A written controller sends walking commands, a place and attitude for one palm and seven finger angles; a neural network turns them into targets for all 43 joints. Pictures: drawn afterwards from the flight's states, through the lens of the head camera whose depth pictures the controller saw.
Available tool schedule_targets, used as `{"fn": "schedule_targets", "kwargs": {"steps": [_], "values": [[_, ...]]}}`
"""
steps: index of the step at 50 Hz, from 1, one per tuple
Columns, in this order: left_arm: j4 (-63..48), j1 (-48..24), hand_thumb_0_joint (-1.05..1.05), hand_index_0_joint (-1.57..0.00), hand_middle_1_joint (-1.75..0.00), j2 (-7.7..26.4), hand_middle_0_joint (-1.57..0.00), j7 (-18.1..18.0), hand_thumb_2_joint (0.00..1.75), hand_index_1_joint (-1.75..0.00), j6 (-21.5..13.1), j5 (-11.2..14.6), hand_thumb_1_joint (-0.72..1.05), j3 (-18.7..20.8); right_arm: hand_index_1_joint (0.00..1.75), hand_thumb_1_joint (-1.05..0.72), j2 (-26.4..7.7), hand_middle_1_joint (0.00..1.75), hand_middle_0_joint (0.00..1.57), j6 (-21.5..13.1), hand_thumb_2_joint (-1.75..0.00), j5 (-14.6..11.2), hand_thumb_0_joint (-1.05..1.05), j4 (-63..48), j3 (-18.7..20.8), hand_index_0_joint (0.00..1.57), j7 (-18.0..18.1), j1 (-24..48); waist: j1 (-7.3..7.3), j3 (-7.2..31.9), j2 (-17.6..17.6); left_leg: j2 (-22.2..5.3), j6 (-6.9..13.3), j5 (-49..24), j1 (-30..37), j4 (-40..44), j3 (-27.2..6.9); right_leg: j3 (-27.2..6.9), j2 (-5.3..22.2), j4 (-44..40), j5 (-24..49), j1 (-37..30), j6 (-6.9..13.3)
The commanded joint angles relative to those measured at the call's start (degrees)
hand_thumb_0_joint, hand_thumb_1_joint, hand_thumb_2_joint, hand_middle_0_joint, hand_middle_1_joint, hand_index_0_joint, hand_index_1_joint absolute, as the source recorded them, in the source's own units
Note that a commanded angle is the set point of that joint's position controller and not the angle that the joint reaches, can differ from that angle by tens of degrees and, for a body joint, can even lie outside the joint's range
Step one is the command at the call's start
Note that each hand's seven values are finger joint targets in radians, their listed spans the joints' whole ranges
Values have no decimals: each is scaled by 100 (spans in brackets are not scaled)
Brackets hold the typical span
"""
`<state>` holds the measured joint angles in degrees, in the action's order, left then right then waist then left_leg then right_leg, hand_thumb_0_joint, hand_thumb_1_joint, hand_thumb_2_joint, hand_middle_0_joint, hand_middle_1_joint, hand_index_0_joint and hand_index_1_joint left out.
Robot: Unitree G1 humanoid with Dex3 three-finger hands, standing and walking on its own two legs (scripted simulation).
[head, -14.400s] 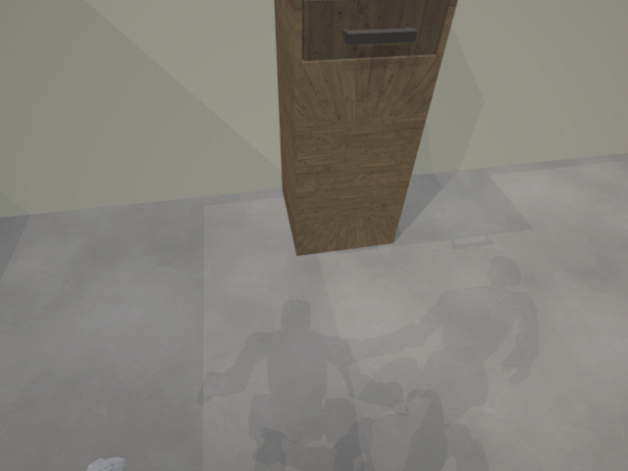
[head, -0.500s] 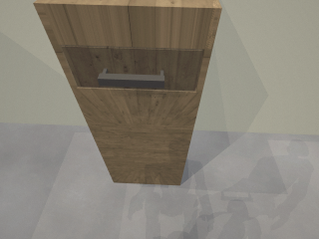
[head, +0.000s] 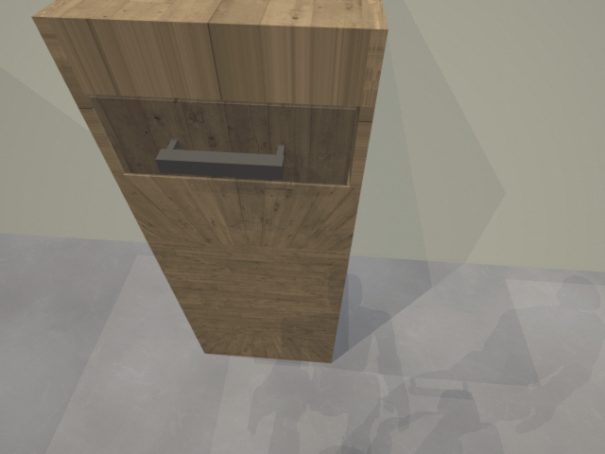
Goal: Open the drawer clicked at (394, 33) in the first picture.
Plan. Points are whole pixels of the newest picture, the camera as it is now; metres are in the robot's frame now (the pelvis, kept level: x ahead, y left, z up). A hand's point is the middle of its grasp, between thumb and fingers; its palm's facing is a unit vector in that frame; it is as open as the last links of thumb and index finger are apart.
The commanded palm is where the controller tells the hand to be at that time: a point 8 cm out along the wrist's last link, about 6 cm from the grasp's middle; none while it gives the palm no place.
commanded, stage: raise the hand with hooked fingers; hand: left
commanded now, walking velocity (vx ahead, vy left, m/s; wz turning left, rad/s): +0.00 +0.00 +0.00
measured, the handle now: (224, 155) +0.50 +0.16 +0.12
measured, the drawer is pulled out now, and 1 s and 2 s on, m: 0.00 0.00 0.00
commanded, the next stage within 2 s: none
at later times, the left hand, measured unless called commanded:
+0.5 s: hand out of the picture +0.11 +0.18 -0.05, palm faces -0.16 -0.15 -0.97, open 8.7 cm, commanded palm +0.14 +0.21 +0.04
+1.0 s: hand (128, 338) +0.22 +0.21 +0.09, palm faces +0.08 -0.10 -0.99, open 11.7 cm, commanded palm +0.20 +0.22 +0.15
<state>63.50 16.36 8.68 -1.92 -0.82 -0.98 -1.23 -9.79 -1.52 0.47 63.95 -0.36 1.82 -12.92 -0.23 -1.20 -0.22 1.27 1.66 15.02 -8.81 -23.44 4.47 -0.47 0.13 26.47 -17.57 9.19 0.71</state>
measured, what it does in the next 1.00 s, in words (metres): stands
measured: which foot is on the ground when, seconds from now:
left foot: down 0.00-1.00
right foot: down 0.00-1.00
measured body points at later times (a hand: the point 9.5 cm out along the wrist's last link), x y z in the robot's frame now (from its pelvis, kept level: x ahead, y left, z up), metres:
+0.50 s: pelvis -0.03 -0.06 -0.03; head -0.01 -0.08 +0.42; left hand +0.12 +0.19 +0.00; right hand +0.22 -0.29 -0.10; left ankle -0.03 +0.11 -0.74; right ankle -0.04 -0.11 -0.74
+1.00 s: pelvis -0.03 -0.01 -0.01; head -0.03 -0.05 +0.44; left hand +0.21 +0.22 +0.14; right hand +0.14 -0.26 -0.12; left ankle -0.03 +0.11 -0.74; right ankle -0.04 -0.11 -0.74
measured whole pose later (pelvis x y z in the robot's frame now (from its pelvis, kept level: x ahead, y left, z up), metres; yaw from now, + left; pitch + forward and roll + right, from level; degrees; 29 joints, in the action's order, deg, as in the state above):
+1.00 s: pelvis -0.03 -0.01 -0.01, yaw -2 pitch +1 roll +1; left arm -12.2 14.4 28.3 -6.8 -1.0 -50.3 0.7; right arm -16.3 6.6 1.1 35.2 0.4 2.4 -9.6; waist -3.3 2.0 4.7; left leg 1.6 0.5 16.5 -16.5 -31.6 0.0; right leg -2.0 -1.5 34.3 -18.5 17.2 1.6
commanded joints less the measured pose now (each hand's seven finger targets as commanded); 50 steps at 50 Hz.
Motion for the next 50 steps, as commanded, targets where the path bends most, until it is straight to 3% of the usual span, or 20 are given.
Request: {"fn": "schedule_targets", "kwargs": {"steps": [1, 2, 3, 4, 5, 6, 7, 8, 9, 12, 14, 16, 18, 21, 23, 25, 30, 38, 43, 50], "values": [[-192, 308, 0, -20, -30, 705, -20, -43, 90, -30, -97, 29, 90, 125, 30, -90, -596, 30, 20, -70, -90, 3, 0, -143, 82, 20, 17, -290, 11, -18, -108, -691, 69, -1363, 124, 195, -601, -563, 624, -416, 1973, 119, 173], [-8, 713, 0, -20, -30, 690, -20, -269, 90, -30, -188, -54, 90, 168, 30, -90, -674, 30, 20, -66, -90, -53, 0, -526, 103, 20, -37, 34, -105, -225, -488, -792, -104, -1655, -358, -858, -494, -654, 862, -426, 3465, 174, -20], [-8615, -3748, 0, -20, -32, 2491, -20, -333, 89, -32, -1106, -875, 88, 95, 30, -90, -1478, 30, 20, -847, -90, -404, 0, -2475, 164, 20, 221, -203, 327, 2586, 1119, -143, 143, -2882, 1187, -107, -433, -654, 144, 279, 3245, -105, 237], [-7087, -1296, 0, -20, -33, 2236, -20, -756, 88, -33, -672, -986, 85, 408, 30, -90, -1057, 30, 20, -1415, -90, -255, 0, -2233, 109, 20, 488, 270, -86, 2316, 2174, -398, 119, -3936, 1788, -91, -482, -102, 35, 624, 1464, 399, 262], [-6829, -910, 0, -21, -34, 1754, -21, -1052, 87, -34, -306, -653, 83, 255, 30, -90, -975, 30, 20, -1538, -90, -308, 0, -1839, 252, 20, 514, 293, -52, 1825, 1946, -490, -130, -3653, 1268, -230, -473, 153, 78, 582, 635, 621, 168], [-5790, 740, 0, -21, -36, 546, -21, -1086, 86, -36, 266, -914, 81, -446, 30, -90, -694, 30, 20, -1537, -90, -399, 0, -1889, 222, 20, 496, 28, 91, 1351, 1387, -519, -8, -3227, 770, -156, -478, 202, 3, 581, 528, 908, 91], [-7098, -189, 0, -21, -37, 862, -21, -1118, 85, -37, 223, -1179, 78, -406, 30, -90, -880, 30, 20, -1563, -90, -335, 0, -2467, 202, 20, 395, 402, 28, 710, 1055, -444, -7, -2815, 271, -306, -593, 148, 71, 371, 921, 967, 135], [-7166, -9, 0, -21, -39, 1293, -21, -1236, 84, -39, 172, -1747, 76, -100, 30, -90, -1106, 30, 20, -1487, -90, -192, 0, -2547, 252, 20, 369, 507, 100, 969, 666, -327, 33, -2448, 156, -558, -502, 44, 4, 287, 1251, 1157, 203], [-7010, 89, 0, -21, -40, 1346, -21, -1392, 83, -40, 133, -2250, 74, -181, 30, -90, -1118, 30, 20, -1396, -90, -66, 0, -2727, 232, 20, 330, 649, 146, 593, 122, -192, 71, -2075, -268, -763, -503, 26, -31, 336, 1400, 1428, 213], [-5791, 1851, 0, -22, -45, 1138, -22, -1631, 80, -45, 270, -3681, 67, -70, 30, -90, -1074, 30, 20, -818, -90, 125, 0, -3200, 390, 20, 81, 876, -410, 400, -1566, 13, -6, -1349, -1446, -1019, -395, -195, -35, 566, 1476, 1410, 137], [-5520, 2669, 0, -22, -48, 993, -22, -1595, 78, -48, 173, -4459, 62, -127, 30, -90, -1044, 30, 20, -318, -90, 163, 0, -3389, 436, 20, -150, 1080, -687, 329, -2026, 60, -98, -865, -2111, -1066, -245, -498, 54, 655, 1793, 1202, 129], [-5949, 2446, 0, -22, -51, 1444, -22, -1584, 76, -51, -112, -4984, 57, 183, 30, -90, -1047, 30, 20, 10, -90, 79, 0, -3647, 388, 20, -354, 1355, -849, 751, -1929, 162, -140, -798, -2395, -1195, -213, -783, 190, 924, 2543, 749, 100], [-6659, 1990, 0, -23, -54, 1973, -23, -1679, 74, -54, -325, -5319, 53, 526, 30, -90, -1001, 30, 20, 177, -90, 65, 0, -3894, 314, 20, -405, 1624, -918, 1016, -1351, 262, -98, -366, -2520, -1237, -224, -1077, 222, 879, 1725, 713, 116], [-7930, 772, 0, -23, -58, 2724, -23, -2058, 71, -58, -436, -5796, 46, 1097, 30, -90, -993, 30, 20, 302, -90, 265, 0, -4103, 349, 20, -324, 1591, -831, 1645, 261, 382, -7, -352, -2091, -1553, -218, -1329, 107, 867, 1135, 863, 216], [-8302, -127, 0, -24, -62, 2945, -24, -2339, 69, -62, -591, -5876, 41, 1306, 30, -90, -877, 30, 20, 359, -90, 352, 0, -4122, 297, 20, -169, 1622, -636, 1929, 627, 384, 48, -365, -1760, -1804, -328, -1420, 153, 830, 1204, 1018, 208], [-8837, -1349, 0, -24, -64, 3187, -24, -2562, 67, -64, -906, -5756, 36, 1374, 30, -90, -838, 30, 20, 320, -90, 416, 0, -4060, 289, 20, -10, 1628, -268, 1860, 320, 399, 101, -224, -1507, -2183, -465, -1712, 178, 572, 571, 1477, 173], [-8340, -1468, 0, -25, -72, 2798, -25, -2480, 62, -72, -1246, -5395, 25, 957, 30, -90, -867, 30, 20, 166, -90, 385, 0, -3907, 340, 20, 10, 1540, 26, 1529, 244, 361, 140, -103, -1255, -2263, -656, -1626, 139, 409, 267, 1909, 204], [-7407, -687, 0, -26, -84, 3061, -26, -1046, 54, -84, 525, -5038, 6, 938, 30, -90, -923, 30, 20, 595, -90, 29, 0, -4041, 117, 20, 13, 1811, -546, 1506, -583, 232, 39, -428, -1689, -1042, -415, -1031, 304, 423, 1804, -58, -169], [-8403, -701, 0, -27, -92, 3193, -27, -476, 49, -92, 356, -4813, -6, 1123, 30, -90, -981, 30, 20, 581, -90, 33, 0, -4150, 61, 20, 43, 1793, -585, 1395, -237, 138, 46, -733, -1203, -670, -357, -640, 261, 329, 2233, -293, -176], [-8781, -1828, 0, -28, -102, 3298, -28, -981, 42, -102, -96, -4978, -22, 1371, 30, -90, -960, 30, 20, 397, -90, 39, 0, -3891, 185, 20, 19, 1645, -521, 1323, 316, 101, 11, -1234, -383, -458, -454, -162, 52, 70, 1370, 210, 93]]}}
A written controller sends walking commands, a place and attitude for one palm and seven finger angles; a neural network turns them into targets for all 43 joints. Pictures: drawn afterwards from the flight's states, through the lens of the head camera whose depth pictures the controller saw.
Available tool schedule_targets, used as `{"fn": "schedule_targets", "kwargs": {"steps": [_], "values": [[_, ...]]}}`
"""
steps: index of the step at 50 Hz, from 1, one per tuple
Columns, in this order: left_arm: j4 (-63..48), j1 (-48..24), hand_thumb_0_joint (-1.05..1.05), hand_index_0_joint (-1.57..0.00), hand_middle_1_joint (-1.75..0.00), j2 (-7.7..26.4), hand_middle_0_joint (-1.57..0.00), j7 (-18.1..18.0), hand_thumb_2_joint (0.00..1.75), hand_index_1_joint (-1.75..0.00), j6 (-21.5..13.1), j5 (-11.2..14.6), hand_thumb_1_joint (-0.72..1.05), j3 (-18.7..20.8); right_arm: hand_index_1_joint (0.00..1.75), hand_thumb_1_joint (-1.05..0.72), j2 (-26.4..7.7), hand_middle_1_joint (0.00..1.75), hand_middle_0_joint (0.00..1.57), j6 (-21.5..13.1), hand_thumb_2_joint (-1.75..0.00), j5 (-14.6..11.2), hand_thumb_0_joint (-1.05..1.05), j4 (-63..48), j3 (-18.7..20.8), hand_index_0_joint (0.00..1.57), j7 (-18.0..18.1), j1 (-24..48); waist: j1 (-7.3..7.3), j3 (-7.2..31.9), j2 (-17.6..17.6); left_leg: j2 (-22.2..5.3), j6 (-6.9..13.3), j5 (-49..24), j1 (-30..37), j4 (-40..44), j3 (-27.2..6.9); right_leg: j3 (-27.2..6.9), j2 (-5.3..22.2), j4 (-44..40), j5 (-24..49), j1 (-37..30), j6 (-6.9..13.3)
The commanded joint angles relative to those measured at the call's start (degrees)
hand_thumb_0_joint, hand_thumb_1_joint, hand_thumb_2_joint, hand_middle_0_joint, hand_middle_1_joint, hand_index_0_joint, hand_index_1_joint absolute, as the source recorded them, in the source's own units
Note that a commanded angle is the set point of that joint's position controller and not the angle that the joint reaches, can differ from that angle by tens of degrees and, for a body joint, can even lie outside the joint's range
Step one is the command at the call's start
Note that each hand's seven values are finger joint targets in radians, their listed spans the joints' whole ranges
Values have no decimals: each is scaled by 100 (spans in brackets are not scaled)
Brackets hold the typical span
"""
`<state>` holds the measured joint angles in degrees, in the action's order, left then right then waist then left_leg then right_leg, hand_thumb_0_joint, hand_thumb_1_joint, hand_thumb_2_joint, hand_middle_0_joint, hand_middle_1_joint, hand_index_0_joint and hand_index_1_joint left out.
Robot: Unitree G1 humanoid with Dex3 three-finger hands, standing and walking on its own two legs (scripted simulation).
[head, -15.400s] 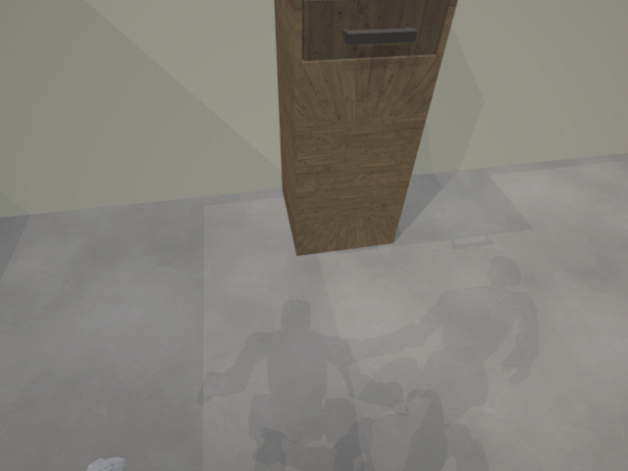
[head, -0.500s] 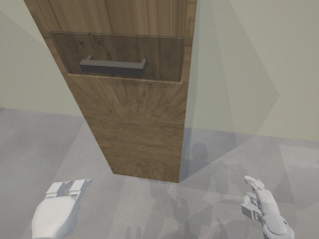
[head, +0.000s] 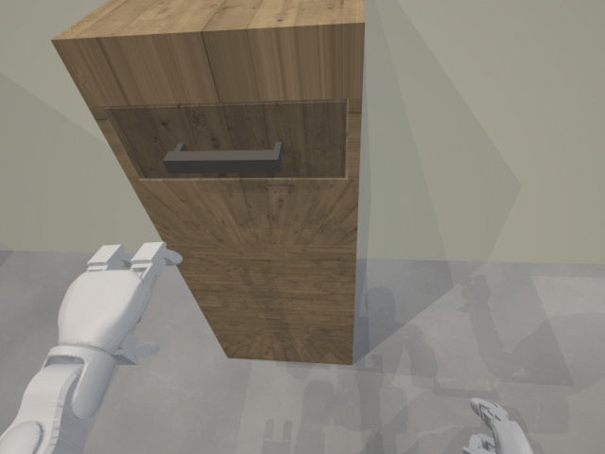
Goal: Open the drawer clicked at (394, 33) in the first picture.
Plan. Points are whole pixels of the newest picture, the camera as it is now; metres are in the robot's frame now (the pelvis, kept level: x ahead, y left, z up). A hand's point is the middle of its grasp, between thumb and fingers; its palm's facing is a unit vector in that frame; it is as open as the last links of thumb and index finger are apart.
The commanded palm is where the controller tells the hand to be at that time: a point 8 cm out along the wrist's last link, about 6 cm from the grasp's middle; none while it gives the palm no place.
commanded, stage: raise the hand with hooked fingers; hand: left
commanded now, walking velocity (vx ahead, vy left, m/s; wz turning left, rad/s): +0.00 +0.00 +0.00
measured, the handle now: (226, 154) +0.53 +0.18 +0.13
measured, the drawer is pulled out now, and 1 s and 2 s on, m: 0.00 0.00 0.00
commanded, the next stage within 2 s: move the hooked fingers above the handle in 1.04 s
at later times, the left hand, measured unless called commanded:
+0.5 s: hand (47, 214) +0.30 +0.30 +0.22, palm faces +0.18 -0.02 -0.98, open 13.7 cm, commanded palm +0.26 +0.29 +0.28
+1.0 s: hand (58, 203) +0.29 +0.28 +0.24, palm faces +0.22 -0.04 -0.97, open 13.8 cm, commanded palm +0.25 +0.26 +0.28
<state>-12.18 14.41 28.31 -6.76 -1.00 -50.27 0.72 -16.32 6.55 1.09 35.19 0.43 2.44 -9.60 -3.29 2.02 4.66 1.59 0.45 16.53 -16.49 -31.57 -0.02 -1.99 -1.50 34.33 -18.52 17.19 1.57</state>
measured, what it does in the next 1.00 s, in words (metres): stands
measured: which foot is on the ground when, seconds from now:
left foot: down 0.00-1.00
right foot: down 0.00-1.00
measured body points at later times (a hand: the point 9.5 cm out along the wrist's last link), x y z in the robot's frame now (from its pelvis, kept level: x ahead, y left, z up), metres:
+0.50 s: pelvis -0.01 +0.04 +0.01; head -0.02 +0.01 +0.46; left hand +0.28 +0.30 +0.27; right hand +0.22 -0.13 -0.08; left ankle +0.00 +0.12 -0.73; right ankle -0.01 -0.10 -0.73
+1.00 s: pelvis -0.03 +0.01 +0.01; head -0.02 -0.03 +0.46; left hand +0.27 +0.27 +0.29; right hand +0.18 -0.20 -0.10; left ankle +0.00 +0.12 -0.73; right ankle -0.01 -0.10 -0.73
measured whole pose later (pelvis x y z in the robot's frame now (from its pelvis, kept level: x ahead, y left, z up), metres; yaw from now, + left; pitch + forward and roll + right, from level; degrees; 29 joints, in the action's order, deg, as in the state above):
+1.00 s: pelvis -0.03 +0.01 +0.01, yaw +2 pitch -1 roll +0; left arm -5.1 -18.2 38.2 11.4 2.6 -43.0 4.7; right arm -16.2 6.0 -1.7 36.5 -0.9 -0.9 -7.1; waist -5.1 -1.0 5.6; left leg 2.7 1.4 10.0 -12.2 -23.6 -1.6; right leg -0.5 -0.1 25.2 -12.1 11.7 0.4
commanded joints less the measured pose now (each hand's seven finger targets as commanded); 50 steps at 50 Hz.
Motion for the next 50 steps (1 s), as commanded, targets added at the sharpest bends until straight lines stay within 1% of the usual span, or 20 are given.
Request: {"fn": "schedule_targets", "kwargs": {"steps": [1, 5, 10, 11, 13, 15, 16, 19, 20, 21, 25, 26, 29, 31, 34, 37, 40, 45, 49, 50], "values": [[-1077, -1837, 0, -28, -103, 1283, -28, -496, 41, -103, -19, -58, -24, 1100, 30, -90, -303, 30, 20, -393, -90, -42, 0, -946, 128, 20, -57, 1275, -190, 975, -190, 52, 123, -1370, 447, 423, -19, 73, 210, -717, 1373, -554, 11], [-701, -2726, 0, -29, -110, 1221, -29, -179, 37, -110, 430, 36, -34, 724, 30, -90, -362, 30, 20, -282, -90, -223, 0, -882, 143, 20, -85, 1393, -91, 847, -66, -15, 60, -1314, 683, 713, -112, 215, 132, -841, 1037, -570, 35], [-869, -3450, 0, -30, -117, 1338, -30, 541, 32, -117, 795, 89, -45, 400, 30, -90, -386, 30, 20, -220, -90, -242, 0, -973, 75, 20, -95, 1563, -137, 1081, 183, -103, -15, -1961, 1102, 938, -329, 284, 88, -904, 1272, -897, 69], [-805, -3629, 0, -30, -118, 1416, -30, 696, 31, -118, 830, 40, -48, 373, 30, -90, -357, 30, 20, -217, -90, -214, 0, -913, 22, 20, -122, 1478, -173, 1177, -2, -111, -42, -2144, 1117, 998, -346, 331, 123, -911, 1335, -1037, 63], [-685, -3746, 0, -30, -120, 1668, -30, 969, 30, -120, 893, 55, -50, 546, 30, -90, -404, 30, 20, -142, -90, -194, 0, -912, 2, 20, -131, 1464, -193, 969, -140, -143, -52, -2295, 1073, 1099, -333, 342, 87, -1013, 1441, -1087, 48], [-525, -3956, 0, -30, -120, 1817, -30, 1172, 30, -120, 932, 116, -50, 727, 30, -90, -418, 30, 20, -90, -90, -224, 0, -939, -54, 20, -152, 1541, -191, 818, -8, -190, -65, -2218, 1038, 1168, -365, 341, 55, -1082, 1298, -1080, 74], [-566, -4290, 0, -30, -120, 1965, -30, 1261, 30, -120, 895, 47, -50, 774, 30, -90, -377, 30, 20, -108, -90, -197, 0, -878, -89, 20, -193, 1453, -237, 1056, -80, -190, -88, -2344, 1102, 1197, -381, 367, 86, -1056, 1334, -1187, 70], [-479, -4679, 0, -30, -120, 2129, -30, 1462, 30, -120, 830, 174, -50, 915, 30, -90, -406, 30, 20, -102, -90, -184, 0, -889, -93, 20, -217, 1424, -233, 1058, -77, -180, -81, -2349, 1148, 1204, -375, 357, 66, -1124, 1380, -1156, 57], [-381, -4665, 0, -30, -120, 2080, -30, 1510, 30, -120, 836, 312, -50, 958, 30, -90, -422, 30, 20, -99, -90, -217, 0, -927, -108, 20, -219, 1471, -192, 955, 107, -203, -90, -2342, 1167, 1196, -416, 363, 44, -1171, 1305, -1092, 77], [-425, -4990, 0, -30, -120, 2138, -30, 1595, 30, -120, 799, 257, -50, 900, 30, -90, -387, 30, 20, -135, -90, -198, 0, -876, -125, 20, -264, 1406, -227, 1181, 95, -183, -113, -2396, 1203, 1216, -420, 375, 83, -1146, 1323, -1176, 71], [-309, -5392, 0, -30, -120, 2114, -30, 1855, 30, -120, 788, 405, -50, 818, 30, -90, -457, 30, 20, -195, -90, -254, 0, -965, -95, 20, -278, 1420, -138, 1169, 57, -155, -57, -2069, 1222, 1175, -401, 351, 27, -1231, 1241, -1038, 64], [-392, -5709, 0, -30, -120, 2207, -30, 1925, 30, -120, 747, 352, -50, 765, 30, -90, -452, 30, 20, -218, -90, -233, 0, -910, -97, 20, -296, 1357, -143, 1360, 74, -144, -75, -2028, 1236, 1212, -403, 364, 77, -1200, 1192, -1095, 63], [29, -5418, 0, -30, -120, 1964, -30, 2115, 30, -120, 788, 369, -50, 548, 30, -90, -490, 30, 20, -202, -90, -261, 0, -899, -64, 20, -300, 1271, -125, 1063, -30, -157, -69, -1863, 1117, 1232, -386, 393, 69, -1213, 1072, -879, 57], [36, -5089, 0, -30, -120, 1900, -30, 2270, 30, -120, 766, 423, -50, 528, 30, -90, -503, 30, 20, -212, -90, -287, 0, -952, -65, 20, -344, 1263, -150, 1108, -136, -135, -25, -1758, 1030, 1206, -313, 394, 88, -1205, 1074, -957, 61], [-254, -4976, 0, -30, -120, 2123, -30, 2326, 30, -120, 639, 483, -50, 756, 30, -90, -551, 30, 20, -210, -90, -275, 0, -1045, -40, 20, -353, 1248, -194, 1124, -279, -122, 31, -1611, 915, 1222, -287, 382, 91, -1196, 1050, -1008, 46], [-791, -5157, 0, -30, -120, 2396, -30, 2178, 30, -120, 347, 511, -50, 1062, 30, -90, -514, 30, 20, -301, -90, -239, 0, -1063, -32, 20, -342, 1234, -234, 1355, -67, -104, 64, -1645, 1002, 1188, -310, 369, 89, -1159, 1026, -1113, 52], [-1099, -5211, 0, -30, -120, 2861, -30, 1867, 30, -120, 99, 621, -50, 1651, 30, -90, -526, 30, 20, -419, -90, -204, 0, -1046, 3, 20, -337, 1210, -339, 1543, 168, -66, 66, -1831, 1079, 1094, -319, 298, 56, -1167, 1166, -1239, 66], [-118, -5013, 0, -30, -120, 2611, -30, 1525, 30, -120, 265, 830, -50, 1742, 30, -90, -545, 30, 20, -409, -90, -289, 0, -852, 34, 20, -323, 1190, -311, 971, -16, -39, 10, -1541, 701, 1123, -184, 294, 76, -1296, 1069, -1084, 51], [157, -4965, 0, -30, -120, 2154, -30, 1618, 30, -120, 624, 685, -50, 1078, 30, -90, -579, 30, 20, -332, -90, -311, 0, -883, 19, 20, -329, 1278, -241, 1032, -224, 18, 28, -1280, 564, 1079, -25, 226, 176, -1258, 1017, -1089, -3], [188, -4798, 0, -30, -120, 1894, -30, 1700, 30, -120, 721, 695, -50, 855, 30, -90, -571, 30, 20, -330, -90, -374, 0, -947, 26, 20, -333, 1367, -182, 1069, -285, 23, 43, -1243, 605, 1010, 3, 192, 142, -1275, 1018, -1052, -15]]}}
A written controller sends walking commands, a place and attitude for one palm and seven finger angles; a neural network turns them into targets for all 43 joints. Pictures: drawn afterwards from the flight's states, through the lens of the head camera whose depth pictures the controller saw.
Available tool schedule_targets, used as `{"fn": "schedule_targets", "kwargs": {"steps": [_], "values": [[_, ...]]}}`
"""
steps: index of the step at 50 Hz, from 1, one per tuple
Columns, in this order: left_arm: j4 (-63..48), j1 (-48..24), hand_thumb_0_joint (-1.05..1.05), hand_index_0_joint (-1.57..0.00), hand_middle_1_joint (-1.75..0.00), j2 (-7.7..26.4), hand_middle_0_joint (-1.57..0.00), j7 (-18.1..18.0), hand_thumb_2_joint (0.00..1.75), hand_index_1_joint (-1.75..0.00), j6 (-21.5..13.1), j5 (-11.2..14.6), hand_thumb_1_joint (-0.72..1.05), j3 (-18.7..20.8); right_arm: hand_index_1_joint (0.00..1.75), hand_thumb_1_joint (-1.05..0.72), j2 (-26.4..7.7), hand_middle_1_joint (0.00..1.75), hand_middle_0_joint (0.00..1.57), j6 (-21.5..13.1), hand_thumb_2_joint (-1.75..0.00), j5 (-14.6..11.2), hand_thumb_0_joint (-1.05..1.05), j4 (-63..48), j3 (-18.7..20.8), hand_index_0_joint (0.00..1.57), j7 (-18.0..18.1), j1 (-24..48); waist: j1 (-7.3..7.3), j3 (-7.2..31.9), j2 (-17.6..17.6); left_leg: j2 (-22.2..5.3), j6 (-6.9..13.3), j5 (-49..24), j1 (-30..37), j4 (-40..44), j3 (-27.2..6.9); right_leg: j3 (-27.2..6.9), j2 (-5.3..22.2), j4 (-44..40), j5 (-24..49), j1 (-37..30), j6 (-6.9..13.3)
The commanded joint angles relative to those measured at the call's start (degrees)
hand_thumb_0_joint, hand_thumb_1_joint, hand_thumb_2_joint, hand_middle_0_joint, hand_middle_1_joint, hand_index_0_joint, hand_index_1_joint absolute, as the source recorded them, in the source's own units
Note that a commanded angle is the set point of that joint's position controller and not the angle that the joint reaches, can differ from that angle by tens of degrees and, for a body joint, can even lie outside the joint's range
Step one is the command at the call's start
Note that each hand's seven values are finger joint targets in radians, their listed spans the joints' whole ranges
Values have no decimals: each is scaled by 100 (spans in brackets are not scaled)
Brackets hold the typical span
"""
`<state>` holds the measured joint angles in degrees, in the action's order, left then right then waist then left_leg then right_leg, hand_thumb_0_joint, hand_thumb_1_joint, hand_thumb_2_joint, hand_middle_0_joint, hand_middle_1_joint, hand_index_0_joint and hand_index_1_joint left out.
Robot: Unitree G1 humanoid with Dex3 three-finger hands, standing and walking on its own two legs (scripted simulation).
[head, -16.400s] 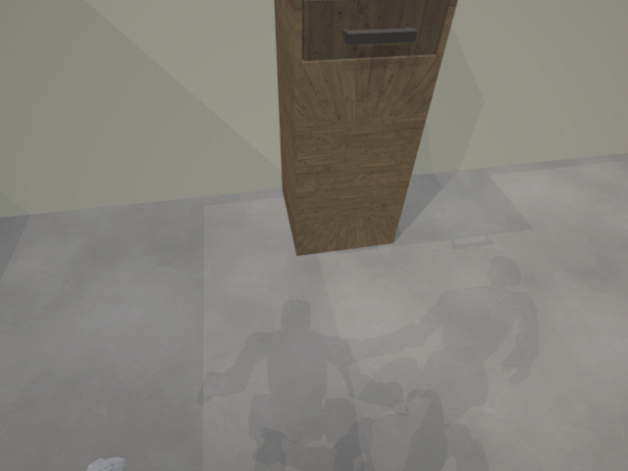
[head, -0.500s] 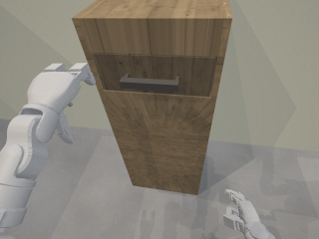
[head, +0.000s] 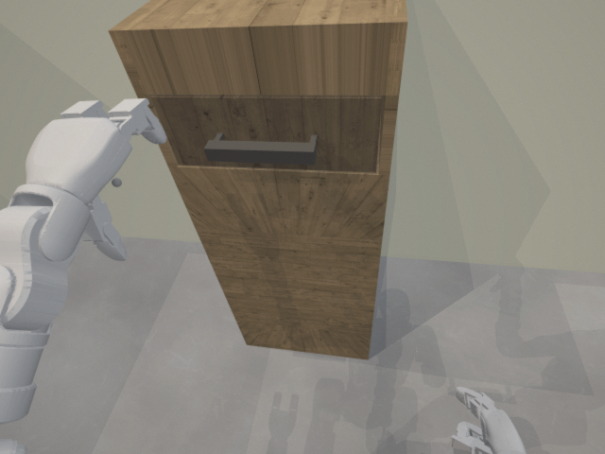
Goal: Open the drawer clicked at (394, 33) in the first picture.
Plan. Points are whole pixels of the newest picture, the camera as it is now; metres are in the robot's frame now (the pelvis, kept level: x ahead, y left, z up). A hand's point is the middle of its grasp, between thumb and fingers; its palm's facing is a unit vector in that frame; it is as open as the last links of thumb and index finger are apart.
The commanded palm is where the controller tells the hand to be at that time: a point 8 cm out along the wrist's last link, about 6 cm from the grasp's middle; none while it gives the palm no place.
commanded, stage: raise the hand with hooked fingers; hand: left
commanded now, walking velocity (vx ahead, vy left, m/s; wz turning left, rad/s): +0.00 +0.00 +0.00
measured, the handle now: (263, 145) +0.56 +0.15 +0.12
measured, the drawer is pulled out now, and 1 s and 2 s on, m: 0.00 0.00 0.00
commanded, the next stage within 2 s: move the hooked fingers above the handle in 0.04 s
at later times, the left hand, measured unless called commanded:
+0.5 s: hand (154, 175) +0.37 +0.23 +0.21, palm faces +0.10 -0.02 -0.99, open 13.8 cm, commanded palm +0.33 +0.21 +0.26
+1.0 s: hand (204, 177) +0.42 +0.19 +0.17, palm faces -0.02 -0.03 -1.00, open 13.8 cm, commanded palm +0.40 +0.19 +0.25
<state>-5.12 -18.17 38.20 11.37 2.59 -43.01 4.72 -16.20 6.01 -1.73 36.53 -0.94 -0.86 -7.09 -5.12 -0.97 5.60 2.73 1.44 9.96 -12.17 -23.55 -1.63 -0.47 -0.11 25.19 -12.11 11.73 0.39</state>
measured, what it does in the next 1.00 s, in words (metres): stands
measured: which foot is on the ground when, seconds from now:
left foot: down 0.00-1.00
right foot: down 0.00-1.00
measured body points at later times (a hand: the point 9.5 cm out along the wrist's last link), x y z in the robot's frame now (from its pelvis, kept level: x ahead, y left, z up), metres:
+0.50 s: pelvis +0.01 -0.02 +0.00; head +0.01 -0.06 +0.45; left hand +0.36 +0.23 +0.26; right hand +0.21 -0.24 -0.11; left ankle +0.03 +0.10 -0.74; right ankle +0.02 -0.12 -0.74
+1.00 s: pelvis +0.03 +0.00 +0.00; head +0.05 -0.04 +0.45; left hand +0.41 +0.19 +0.22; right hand +0.22 -0.22 -0.12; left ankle +0.03 +0.10 -0.74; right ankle +0.02 -0.12 -0.74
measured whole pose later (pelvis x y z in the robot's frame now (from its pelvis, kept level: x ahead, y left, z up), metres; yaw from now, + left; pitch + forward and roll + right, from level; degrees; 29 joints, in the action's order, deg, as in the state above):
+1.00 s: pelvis +0.03 +0.00 +0.00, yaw +1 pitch +3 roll +1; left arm 8.8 -31.2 29.9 14.4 11.9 -49.7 -11.9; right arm -16.1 9.8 -3.0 35.7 -1.0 -0.5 -7.7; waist -3.2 2.0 5.2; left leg 3.8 2.0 12.4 -14.8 -24.3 -2.1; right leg 0.0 0.9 26.9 -15.5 14.5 0.2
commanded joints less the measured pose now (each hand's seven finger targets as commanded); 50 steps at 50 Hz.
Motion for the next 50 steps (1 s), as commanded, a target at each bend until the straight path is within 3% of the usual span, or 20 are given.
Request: {"fn": "schedule_targets", "kwargs": {"steps": [1, 4, 6, 11, 12, 15, 16, 20, 22, 26, 29, 31, 35, 38, 41, 43, 44, 45, 47, 50], "values": [[-543, -1509, 0, -30, -120, 827, -30, 0, 30, -120, 423, -94, -50, 242, 30, -90, -577, 30, 20, -261, -90, -68, 0, -1091, 128, 20, -5, 1102, 28, 1375, -539, -71, -41, -460, 102, 230, 172, 56, 66, -351, 279, -546, 77], [-948, -1437, 0, -30, -120, 903, -30, 246, 30, -120, 413, -218, -50, 98, 30, -90, -593, 30, 20, -254, -90, -49, 0, -1192, 118, 20, 36, 1193, 60, 1426, -611, -40, 32, -300, 101, 190, 186, 4, 92, -332, 222, -559, 42], [-1396, -1647, 0, -30, -120, 1261, -30, 291, 30, -120, 223, -259, -50, 374, 30, -90, -544, 30, 20, -300, -90, -15, 0, -1223, 73, 20, 74, 1225, 40, 1699, -636, 4, 79, -408, 179, 115, 160, -40, 119, -279, 349, -748, 27], [-847, -2460, 0, -30, -120, 1996, -30, -6, 30, -120, -291, -119, -50, 1220, 30, -90, -492, 30, 20, -360, -90, 51, 0, -966, 17, 20, 259, 1050, 39, 1325, -502, 19, 64, -378, 134, 52, 123, -47, 107, -454, 224, -565, 24], [-532, -2576, 0, -30, -120, 1676, -30, -65, 30, -120, -330, -49, -50, 992, 30, -90, -452, 30, 20, -359, -90, 36, 0, -926, 29, 20, 288, 1011, 93, 1133, -564, 12, 61, -292, 118, 63, 148, -28, 97, -520, 117, -419, 17], [43, -2710, 0, -30, -120, 1579, -30, -285, 30, -120, -302, 30, -50, 991, 30, -90, -494, 30, 20, -338, -90, -41, 0, -824, 92, 20, 264, 934, 118, 1088, -176, -13, -10, -366, 105, 57, 151, -12, 45, -561, 145, -333, 73], [111, -2898, 0, -30, -120, 1513, -30, -306, 30, -120, -253, -79, -50, 854, 30, -90, -480, 30, 20, -331, -90, -14, 0, -808, 82, 20, 223, 903, 88, 1286, -132, 4, -40, -474, 65, 98, 165, 24, 89, -464, 274, -451, 84], [593, -2718, 0, -30, -120, 627, -30, -134, 30, -120, 152, -330, -50, -159, 30, -90, -533, 30, 20, -227, -90, -81, 0, -945, 121, 20, 139, 957, 212, 1339, -363, -2, -44, -489, -9, 77, 211, 42, 73, -394, 426, -353, 83], [324, -2809, 0, -30, -120, 381, -30, 50, 30, -120, 265, -464, -50, -609, 30, -90, -543, 30, 20, -183, -90, -61, 0, -1028, 119, 20, 121, 961, 251, 1508, -430, 9, 5, -519, 106, 65, 226, 39, 105, -333, 529, -369, 75], [-171, -3068, 0, -30, -120, 593, -30, 245, 30, -120, 142, -527, -50, -553, 30, -90, -548, 30, 20, -177, -90, -35, 0, -1128, 102, 20, 134, 932, 243, 1929, -620, 26, 73, -713, 232, 70, 146, 50, 99, -221, 816, -588, 82], [-476, -3400, 0, -30, -120, 1050, -30, 70, 30, -120, -155, -429, -50, 4, 30, -90, -522, 30, 20, -196, -90, -4, 0, -1062, 128, 20, 178, 804, 155, 2119, -489, 25, 82, -1057, 409, 57, 92, 74, 55, -146, 1067, -679, 120], [-520, -3429, 0, -30, -120, 1482, -30, -191, 30, -120, -322, -344, -50, 574, 30, -90, -505, 30, 20, -233, -90, 37, 0, -1015, 124, 20, 174, 754, 5, 2301, -448, 29, 64, -1407, 380, 30, 80, 60, 41, -87, 1368, -912, 148], [456, -3323, 0, -30, -120, 1372, -30, -706, 30, -120, -149, -294, -50, 838, 30, -90, -471, 30, 20, -125, -90, -21, 0, -812, 150, 20, 92, 667, -93, 1800, -475, -62, -54, -1487, 87, 135, 131, 159, -17, -139, 1209, -746, 200], [854, -3298, 0, -30, -120, 954, -30, -843, 30, -120, 288, -501, -50, 365, 30, -90, -513, 30, 20, -35, -90, -44, 0, -760, 168, 20, 17, 682, -34, 1883, -444, -90, -86, -1588, 73, 122, 231, 154, -2, -69, 1316, -668, 190], [940, -3068, 0, -30, -120, 406, -30, -548, 30, -120, 777, -686, -50, -379, 30, -90, -578, 30, 20, 71, -90, -104, 0, -900, 171, 20, -46, 776, 80, 2067, -536, -93, -64, -1628, 150, 67, 248, 142, 27, -20, 1391, -662, 167], [676, -3153, 0, -30, -120, -97, -30, -240, 30, -120, 997, -725, -50, -1042, 30, -90, -574, 30, 20, 133, -90, -143, 0, -1025, 184, 20, -47, 829, 249, 2049, -682, -72, -10, -1597, 326, 18, 222, 154, 13, -33, 1458, -489, 136], [582, -3299, 0, -30, -120, -128, -30, -103, 30, -120, 1036, -771, -50, -1189, 30, -90, -589, 30, 20, 154, -90, -154, 0, -1045, 189, 20, -34, 843, 338, 2037, -711, -76, 6, -1535, 392, 13, 190, 162, 7, -38, 1403, -377, 129], [427, -3446, 0, -30, -120, -479, -30, 55, 30, -120, 1030, -726, -50, -1578, 30, -90, -565, 30, 20, 146, -90, -173, 0, -1118, 179, 20, -12, 858, 452, 1992, -774, -54, 40, -1527, 521, -22, 157, 174, -17, -63, 1361, -238, 126], [41, -3824, 0, -30, -120, -252, -30, 192, 30, -120, 803, -701, -50, -1501, 30, -90, -548, 30, 20, 86, -90, -143, 0, -1105, 181, 20, 42, 751, 495, 2123, -730, -33, 89, -1544, 702, -54, 54, 168, -17, -27, 1344, -193, 131], [-499, -4398, 0, -30, -120, 423, -30, 57, 30, -120, 272, -649, -50, -928, 30, -90, -514, 30, 20, -4, -90, -64, 0, -1018, 154, 20, 144, 638, 420, 2467, -400, -22, 59, -1695, 944, -115, -20, 145, -29, -3, 1315, -277, 173]]}}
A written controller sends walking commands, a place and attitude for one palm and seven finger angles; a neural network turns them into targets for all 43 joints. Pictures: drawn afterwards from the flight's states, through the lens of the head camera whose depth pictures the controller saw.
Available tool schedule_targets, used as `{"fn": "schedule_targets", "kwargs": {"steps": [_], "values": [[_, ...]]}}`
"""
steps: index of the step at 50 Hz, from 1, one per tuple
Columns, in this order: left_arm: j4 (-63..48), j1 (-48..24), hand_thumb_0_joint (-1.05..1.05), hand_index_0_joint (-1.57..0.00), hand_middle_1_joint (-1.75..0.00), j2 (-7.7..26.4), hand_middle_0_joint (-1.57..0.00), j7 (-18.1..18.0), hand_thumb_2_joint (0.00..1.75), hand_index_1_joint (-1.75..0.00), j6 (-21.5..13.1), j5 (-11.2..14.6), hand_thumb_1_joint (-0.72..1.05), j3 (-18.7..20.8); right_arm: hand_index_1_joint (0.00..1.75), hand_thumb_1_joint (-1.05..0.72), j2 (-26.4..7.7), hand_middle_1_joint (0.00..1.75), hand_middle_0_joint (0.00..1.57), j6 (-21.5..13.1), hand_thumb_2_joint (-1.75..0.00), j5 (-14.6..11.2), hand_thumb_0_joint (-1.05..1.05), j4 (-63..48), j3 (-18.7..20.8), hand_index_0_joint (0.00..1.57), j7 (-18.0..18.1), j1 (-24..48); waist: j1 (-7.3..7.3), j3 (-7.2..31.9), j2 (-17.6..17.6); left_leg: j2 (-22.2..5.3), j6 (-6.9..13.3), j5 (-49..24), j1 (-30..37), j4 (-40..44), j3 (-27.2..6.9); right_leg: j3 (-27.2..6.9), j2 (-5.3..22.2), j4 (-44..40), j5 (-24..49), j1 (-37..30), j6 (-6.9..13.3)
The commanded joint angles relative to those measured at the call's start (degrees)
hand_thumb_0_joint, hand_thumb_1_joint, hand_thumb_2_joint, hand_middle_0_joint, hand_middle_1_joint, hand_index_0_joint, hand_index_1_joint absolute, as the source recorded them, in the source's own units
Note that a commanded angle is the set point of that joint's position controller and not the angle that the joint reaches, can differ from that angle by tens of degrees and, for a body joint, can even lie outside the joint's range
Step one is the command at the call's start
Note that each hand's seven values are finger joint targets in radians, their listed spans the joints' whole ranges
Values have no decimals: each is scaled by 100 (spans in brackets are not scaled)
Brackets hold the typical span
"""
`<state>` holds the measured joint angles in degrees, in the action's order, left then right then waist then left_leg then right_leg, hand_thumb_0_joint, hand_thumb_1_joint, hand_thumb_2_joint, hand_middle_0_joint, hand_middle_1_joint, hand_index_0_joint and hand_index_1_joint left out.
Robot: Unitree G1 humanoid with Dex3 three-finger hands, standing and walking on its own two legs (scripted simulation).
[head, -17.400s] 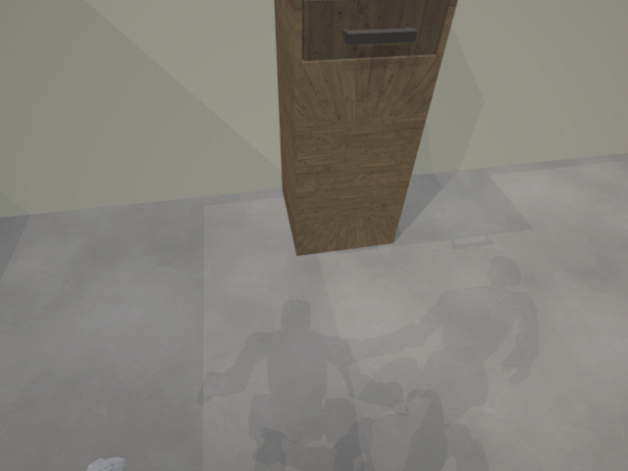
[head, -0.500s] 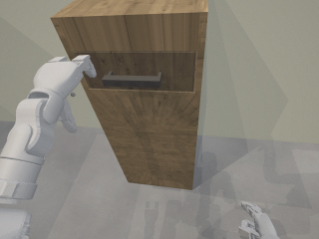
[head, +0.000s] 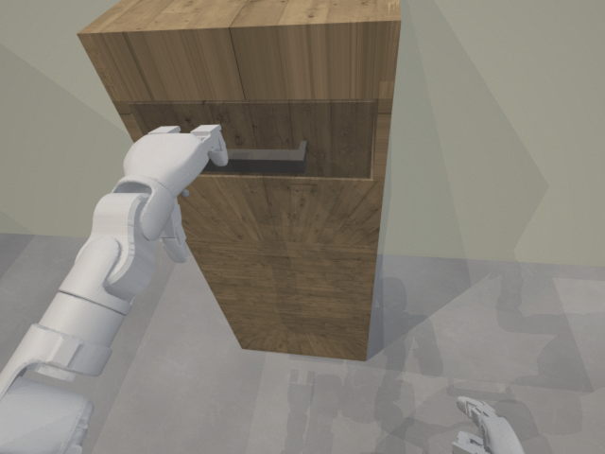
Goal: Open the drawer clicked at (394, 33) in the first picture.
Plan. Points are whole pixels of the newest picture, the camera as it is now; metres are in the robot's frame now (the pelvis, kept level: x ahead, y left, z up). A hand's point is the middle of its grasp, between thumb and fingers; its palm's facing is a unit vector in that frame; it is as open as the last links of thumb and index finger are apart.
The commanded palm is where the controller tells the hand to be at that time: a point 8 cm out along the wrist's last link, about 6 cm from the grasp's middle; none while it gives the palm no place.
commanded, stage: move the hooked fingers above the handle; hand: left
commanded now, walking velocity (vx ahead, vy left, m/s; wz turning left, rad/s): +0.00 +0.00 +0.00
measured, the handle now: (249, 152) +0.53 +0.14 +0.12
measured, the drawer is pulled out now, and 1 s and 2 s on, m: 0.00 0.00 0.00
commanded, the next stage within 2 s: none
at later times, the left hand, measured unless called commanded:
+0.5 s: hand (233, 180) +0.43 +0.14 +0.15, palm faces -0.13 +0.01 -0.99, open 13.8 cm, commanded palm +0.44 +0.15 +0.24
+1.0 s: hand (217, 160) +0.46 +0.17 +0.16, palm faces -0.08 -0.01 -1.00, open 13.7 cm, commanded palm +0.44 +0.17 +0.23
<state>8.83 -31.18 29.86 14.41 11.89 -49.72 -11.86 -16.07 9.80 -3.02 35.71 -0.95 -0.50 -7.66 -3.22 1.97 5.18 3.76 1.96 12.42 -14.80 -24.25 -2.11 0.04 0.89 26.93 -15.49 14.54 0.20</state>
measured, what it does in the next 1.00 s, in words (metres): stands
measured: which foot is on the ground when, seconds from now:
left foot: down 0.00-1.00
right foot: down 0.00-1.00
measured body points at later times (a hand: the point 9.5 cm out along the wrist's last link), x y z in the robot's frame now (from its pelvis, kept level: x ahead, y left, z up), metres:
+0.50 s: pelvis +0.02 -0.01 +0.00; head +0.04 -0.05 +0.45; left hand +0.43 +0.14 +0.20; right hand +0.15 -0.26 -0.14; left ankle +0.00 +0.10 -0.74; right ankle -0.02 -0.12 -0.74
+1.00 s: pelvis +0.01 -0.02 +0.00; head +0.03 -0.06 +0.45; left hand +0.46 +0.17 +0.21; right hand +0.11 -0.28 -0.14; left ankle +0.00 +0.10 -0.74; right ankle -0.02 -0.12 -0.74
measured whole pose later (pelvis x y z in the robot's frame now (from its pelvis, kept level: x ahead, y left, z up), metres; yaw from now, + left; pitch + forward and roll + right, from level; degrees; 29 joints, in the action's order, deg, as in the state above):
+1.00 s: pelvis +0.01 -0.02 +0.00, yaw -3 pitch +6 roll +1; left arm 39.0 -45.2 31.0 9.8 6.7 -53.3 -6.8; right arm -15.4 12.5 -3.5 35.9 -1.2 3.9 -11.8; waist 2.3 3.6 4.0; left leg 1.1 0.3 13.7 -16.7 -24.8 0.3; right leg -2.3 -1.8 28.9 -16.2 18.2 2.0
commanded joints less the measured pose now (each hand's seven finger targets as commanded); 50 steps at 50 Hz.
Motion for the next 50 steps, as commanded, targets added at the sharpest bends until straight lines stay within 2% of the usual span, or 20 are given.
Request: {"fn": "schedule_targets", "kwargs": {"steps": [1, 4, 5, 7, 10, 13, 16, 19, 21, 23, 26, 29, 30, 33, 36, 37, 40, 45, 48, 50], "values": [[-1876, -3338, 0, -30, -120, 1213, -30, -383, 30, -120, -810, 24, -50, 762, 30, -90, -460, 30, 20, -431, -90, 85, 0, -890, 134, 20, 126, 639, 206, 2197, -211, -114, -20, -2155, 1263, -63, -19, 111, -143, -143, 1695, -506, 223], [-1144, -3358, 0, -30, -120, 1495, -30, -924, 30, -120, -990, 97, -50, 1397, 30, -90, -415, 30, 20, -443, -90, 117, 0, -655, 123, 20, 127, 447, 44, 2064, -172, -156, -169, -2445, 1120, -54, -8, 217, -213, -110, 1713, -489, 277], [-817, -3343, 0, -30, -120, 1880, -30, -1133, 30, -120, -970, 125, -50, 1833, 30, -90, -469, 30, 20, -428, -90, 109, 0, -562, 124, 20, 123, 406, -25, 2039, -180, -148, -183, -2420, 934, -39, 50, 205, -214, -145, 1777, -658, 295], [-58, -3435, 0, -30, -120, 1336, -30, -1430, 30, -120, -763, 42, -50, 1477, 30, -90, -345, 30, 20, -374, -90, 78, 0, -463, 69, 20, 86, 482, -27, 1729, -404, -170, -213, -2203, 611, 32, 148, 256, -194, -129, 1701, -607, 286], [779, -3231, 0, -30, -120, 1337, -30, -1498, 30, -120, -374, -118, -50, 1413, 30, -90, -441, 30, 20, -221, -90, 65, 0, -431, 97, 20, 46, 538, -57, 1740, -716, -208, -224, -2068, 379, 112, 283, 207, -163, -144, 1727, -804, 264], [1159, -3208, 0, -30, -120, 993, -30, -1230, 30, -120, 234, -436, -50, 784, 30, -90, -525, 30, 20, -84, -90, 53, 0, -511, 98, 20, 10, 598, -1, 2028, -596, -218, -162, -2109, 354, 87, 353, 132, -92, -88, 1972, -898, 230], [1096, -3343, 0, -30, -120, 412, -30, -650, 30, -120, 531, -416, -50, 50, 30, -90, -599, 30, 20, 30, -90, -42, 0, -721, 155, 20, 14, 569, 294, 2074, -887, -188, -32, -2060, 475, -30, 318, 99, -61, -93, 2305, -819, 168], [422, -3563, 0, -30, -120, 305, -30, -95, 30, -120, 194, -198, -50, -157, 30, -90, -618, 30, 20, 11, -90, -34, 0, -888, 200, 20, 92, 500, 470, 2198, -1055, -96, 117, -2054, 700, -164, 228, 54, -45, -5, 2633, -769, 116], [-360, -4027, 0, -30, -120, 327, -30, 57, 30, -120, -326, -40, -50, -224, 30, -90, -566, 30, 20, -108, -90, -13, 0, -942, 207, 20, 172, 440, 517, 2368, -781, -45, 172, -2201, 920, -262, 162, 5, -42, 45, 2690, -725, 122], [-523, -4238, 0, -30, -120, 584, -30, -77, 30, -120, -820, 41, -50, 60, 30, -90, -513, 30, 20, -206, -90, 33, 0, -830, 223, 20, 251, 230, 487, 2363, -466, -43, 148, -2320, 1102, -322, 83, 3, -79, 57, 2506, -531, 154], [-354, -4568, 0, -30, -120, 1232, -30, -675, 30, -120, -1363, 151, -50, 907, 30, -90, -466, 30, 20, -296, -90, 75, 0, -619, 262, 20, 307, -83, 339, 2366, -340, -42, 33, -2394, 937, -331, 86, 31, -148, 39, 2442, -544, 213], [1075, -4415, 0, -30, -120, 1147, -30, -1317, 30, -120, -1206, 122, -50, 1177, 30, -90, -447, 30, 20, -285, -90, 49, 0, -322, 239, 20, 292, -259, 298, 1845, -720, -77, -70, -2148, 391, -229, 196, 175, -188, 36, 2232, -435, 222], [1520, -4283, 0, -30, -120, 1431, -30, -1509, 30, -120, -1066, 59, -50, 1448, 30, -90, -486, 30, 20, -265, -90, 50, 0, -248, 243, 20, 266, -259, 201, 1806, -819, -87, -90, -2085, 200, -177, 249, 158, -179, -8, 2172, -566, 224], [2153, -4475, 0, -30, -120, 1496, -30, -1765, 30, -120, -569, -242, -50, 1239, 30, -90, -519, 30, 20, -176, -90, 55, 0, -226, 190, 20, 253, -94, 182, 1930, -751, -125, -99, -1843, -63, -111, 401, 58, -113, -16, 2106, -742, 189], [2638, -4312, 0, -30, -120, 1704, -30, -1661, 30, -120, -65, -680, -50, 1184, 30, -90, -582, 30, 20, -31, -90, 92, 0, -272, 168, 20, 217, 35, 96, 2479, -572, -152, -86, -2020, -165, -104, 456, -32, -43, 106, 2465, -1218, 177], [2537, -4198, 0, -30, -120, 1491, -30, -1510, 30, -120, 23, -672, -50, 1003, 30, -90, -576, 30, 20, 24, -90, 76, 0, -340, 176, 20, 209, 53, 125, 2432, -658, -160, -61, -2017, -151, -102, 474, -23, -41, 85, 2557, -1192, 156], [2866, -3761, 0, -30, -120, 1865, -30, -1218, 30, -120, 135, -529, -50, 1269, 30, -90, -647, 30, 20, 144, -90, 23, 0, -431, 131, 20, 309, 204, 97, 2106, -1344, -182, -4, -1608, -421, -7, 519, -110, 32, -26, 2423, -1417, 68], [2680, -3439, 0, -30, -120, 1858, -30, -760, 30, -120, -134, -443, -50, 1168, 30, -90, -689, 30, 20, 133, -90, -43, 0, -671, 136, 20, 470, 260, 175, 1632, -1647, -208, 96, -1048, -450, 53, 511, -198, 88, -169, 1974, -1167, -17], [1741, -3725, 0, -30, -120, 1779, -30, -583, 30, -120, -706, -370, -50, 1157, 30, -90, -660, 30, 20, 10, -90, -19, 0, -845, 228, 20, 501, 85, 266, 1983, -1178, -153, 161, -1183, -166, -60, 464, -225, 67, -67, 2287, -1166, 4], [905, -4205, 0, -30, -120, 1399, -30, -559, 30, -120, -1147, -288, -50, 804, 30, -90, -584, 30, 20, -69, -90, -10, 0, -922, 298, 20, 504, 42, 417, 2177, -613, -100, 185, -1294, 182, -159, 438, -215, 29, -67, 2226, -963, 50]]}}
